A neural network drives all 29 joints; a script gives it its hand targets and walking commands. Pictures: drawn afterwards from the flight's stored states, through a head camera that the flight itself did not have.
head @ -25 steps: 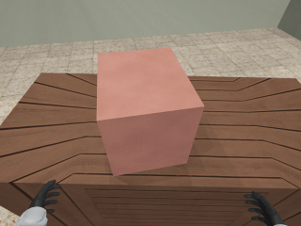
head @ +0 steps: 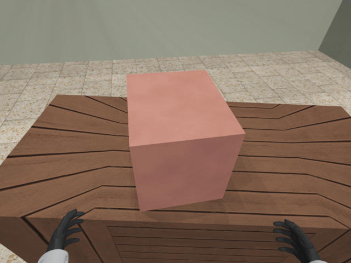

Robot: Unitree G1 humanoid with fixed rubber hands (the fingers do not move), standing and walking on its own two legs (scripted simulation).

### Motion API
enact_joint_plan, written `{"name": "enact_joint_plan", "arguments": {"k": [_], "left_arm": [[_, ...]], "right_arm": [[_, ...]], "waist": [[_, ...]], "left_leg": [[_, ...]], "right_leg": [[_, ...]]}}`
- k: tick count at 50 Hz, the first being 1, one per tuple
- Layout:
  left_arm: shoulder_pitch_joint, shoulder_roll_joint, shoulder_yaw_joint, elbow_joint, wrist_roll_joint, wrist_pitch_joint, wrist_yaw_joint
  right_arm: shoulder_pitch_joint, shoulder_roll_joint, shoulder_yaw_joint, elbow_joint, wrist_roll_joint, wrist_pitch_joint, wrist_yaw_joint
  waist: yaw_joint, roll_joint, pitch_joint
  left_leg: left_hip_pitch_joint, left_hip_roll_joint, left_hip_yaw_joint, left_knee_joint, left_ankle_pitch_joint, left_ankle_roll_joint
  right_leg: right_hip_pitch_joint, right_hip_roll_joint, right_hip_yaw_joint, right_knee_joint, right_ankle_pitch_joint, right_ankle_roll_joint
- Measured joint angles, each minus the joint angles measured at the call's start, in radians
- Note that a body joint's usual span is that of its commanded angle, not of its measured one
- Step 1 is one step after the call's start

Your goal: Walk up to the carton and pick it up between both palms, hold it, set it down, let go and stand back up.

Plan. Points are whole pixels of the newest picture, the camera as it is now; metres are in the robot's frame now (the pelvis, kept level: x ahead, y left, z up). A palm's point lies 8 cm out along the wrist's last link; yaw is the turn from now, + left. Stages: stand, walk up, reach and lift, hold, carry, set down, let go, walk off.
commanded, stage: reach and lift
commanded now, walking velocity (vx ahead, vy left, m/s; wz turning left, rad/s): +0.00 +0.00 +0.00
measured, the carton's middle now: (174, 136) +0.46 +0.02 +0.03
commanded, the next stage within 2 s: none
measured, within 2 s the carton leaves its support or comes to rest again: neither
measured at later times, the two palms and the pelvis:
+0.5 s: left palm (76, 235) +0.19 +0.23 +0.00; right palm (308, 240) +0.18 -0.27 -0.01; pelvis +0.01 +0.00 +0.00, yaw +0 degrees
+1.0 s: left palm (85, 207) +0.23 +0.22 +0.04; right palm (304, 216) +0.22 -0.26 +0.03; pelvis +0.01 +0.00 +0.00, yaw +0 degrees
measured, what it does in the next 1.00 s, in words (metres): stands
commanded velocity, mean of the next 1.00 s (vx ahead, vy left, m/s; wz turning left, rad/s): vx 0.00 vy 0.00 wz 0.00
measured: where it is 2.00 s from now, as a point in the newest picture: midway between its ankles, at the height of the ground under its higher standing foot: outside the picture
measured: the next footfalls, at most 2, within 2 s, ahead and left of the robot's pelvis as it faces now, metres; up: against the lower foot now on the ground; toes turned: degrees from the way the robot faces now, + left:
none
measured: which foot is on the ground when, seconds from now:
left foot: down 0.00-1.00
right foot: down 0.00-1.00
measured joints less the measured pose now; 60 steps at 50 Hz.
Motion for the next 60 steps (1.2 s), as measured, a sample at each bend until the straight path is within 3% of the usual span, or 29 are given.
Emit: {"name": "enact_joint_plan", "arguments": {"k": [23, 33, 40, 50, 60], "left_arm": [[0.073, -0.066, -0.072, -0.094, -0.074, -0.212, 0.035], [0.074, -0.081, -0.105, -0.101, -0.091, -0.24, 0.058], [0.036, -0.081, -0.105, -0.124, -0.106, -0.179, 0.088], [-0.045, -0.081, -0.105, -0.246, -0.106, -0.038, 0.089], [-0.097, -0.081, -0.064, -0.337, -0.106, 0.114, 0.088]], "right_arm": [[0.033, -0.004, 0.0, -0.099, 0.194, -0.083, 0.033], [0.034, -0.027, 0.007, -0.138, 0.253, -0.073, 0.047], [0.026, -0.028, 0.016, -0.208, 0.264, 0.008, 0.049], [-0.015, -0.046, 0.016, -0.326, 0.273, 0.107, 0.03], [-0.104, -0.08, 0.016, -0.367, 0.291, 0.204, 0.008]], "waist": [[0.0, 0.021, -0.041], [0.0, 0.021, -0.066], [0.0, 0.021, -0.068], [0.0, 0.021, -0.043], [0.0, 0.026, -0.038]], "left_leg": [[0.003, 0.0, 0.0, -0.029, 0.005, 0.0], [0.003, 0.001, 0.0, -0.029, 0.005, 0.0], [-0.006, 0.001, 0.0, -0.029, 0.005, 0.0], [-0.011, 0.001, 0.0, -0.03, 0.005, 0.0], [-0.009, 0.001, 0.0, -0.036, 0.008, 0.0]], "right_leg": [[0.0, 0.0, 0.0, -0.023, 0.0, 0.0], [0.0, 0.0, 0.0, -0.023, 0.001, 0.0], [-0.008, 0.0, 0.0, -0.023, 0.001, 0.0], [-0.014, 0.0, 0.0, -0.023, 0.001, 0.0], [-0.014, 0.0, 0.0, -0.024, 0.001, 0.0]]}}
